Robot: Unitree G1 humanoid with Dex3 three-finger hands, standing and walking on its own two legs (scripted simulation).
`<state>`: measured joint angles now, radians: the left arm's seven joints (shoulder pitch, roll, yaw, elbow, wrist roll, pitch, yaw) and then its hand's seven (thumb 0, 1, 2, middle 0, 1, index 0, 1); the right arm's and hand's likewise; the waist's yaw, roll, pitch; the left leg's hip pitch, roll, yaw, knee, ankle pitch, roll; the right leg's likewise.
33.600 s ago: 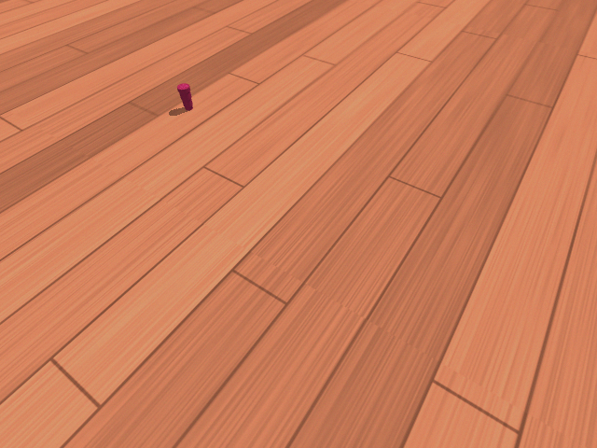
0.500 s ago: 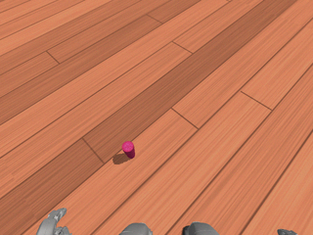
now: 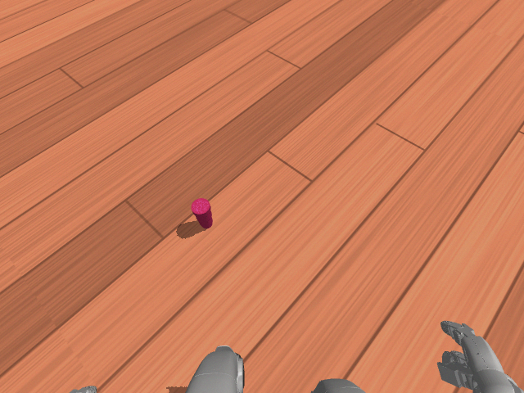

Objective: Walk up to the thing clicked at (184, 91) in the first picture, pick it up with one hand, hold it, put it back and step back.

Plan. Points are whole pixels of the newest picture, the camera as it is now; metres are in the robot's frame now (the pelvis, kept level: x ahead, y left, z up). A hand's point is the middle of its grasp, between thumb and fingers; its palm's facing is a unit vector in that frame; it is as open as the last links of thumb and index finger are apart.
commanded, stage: step back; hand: left
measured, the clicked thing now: (203, 215) +0.76 +0.28 -0.68
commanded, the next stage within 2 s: stand in 1.88 s
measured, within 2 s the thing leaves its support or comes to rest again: neither
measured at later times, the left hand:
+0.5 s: hand out of the picture -0.04 +0.27 -0.13, palm faces +0.07 -0.94 -0.34, open 7.4 cm
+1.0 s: hand out of the picture -0.24 +0.23 -0.11, palm faces +0.07 -0.90 -0.43, open 7.4 cm
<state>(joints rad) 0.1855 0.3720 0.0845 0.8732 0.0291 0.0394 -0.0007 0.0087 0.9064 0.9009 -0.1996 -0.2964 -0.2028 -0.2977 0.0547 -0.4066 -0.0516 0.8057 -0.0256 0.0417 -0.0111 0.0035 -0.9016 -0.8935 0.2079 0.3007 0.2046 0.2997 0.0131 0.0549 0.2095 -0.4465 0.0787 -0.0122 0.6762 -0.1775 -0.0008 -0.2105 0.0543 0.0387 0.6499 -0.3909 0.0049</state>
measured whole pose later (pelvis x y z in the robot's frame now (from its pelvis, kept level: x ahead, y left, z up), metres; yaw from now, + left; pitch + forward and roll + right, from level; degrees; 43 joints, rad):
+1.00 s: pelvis -0.29 -0.05 +0.02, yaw +4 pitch -2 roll +1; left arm 0.24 0.36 0.08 0.91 0.06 0.00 -0.02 0.01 0.90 0.90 -0.20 -0.30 -0.21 -0.30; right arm 0.27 -0.41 -0.05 0.97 -0.03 0.03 0.00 0.01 -0.91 -0.89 0.20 0.30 0.20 0.30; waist 0.03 0.05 0.06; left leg -0.34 -0.03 -0.09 0.84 -0.44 -0.03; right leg -0.25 -0.02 -0.02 0.60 -0.32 -0.03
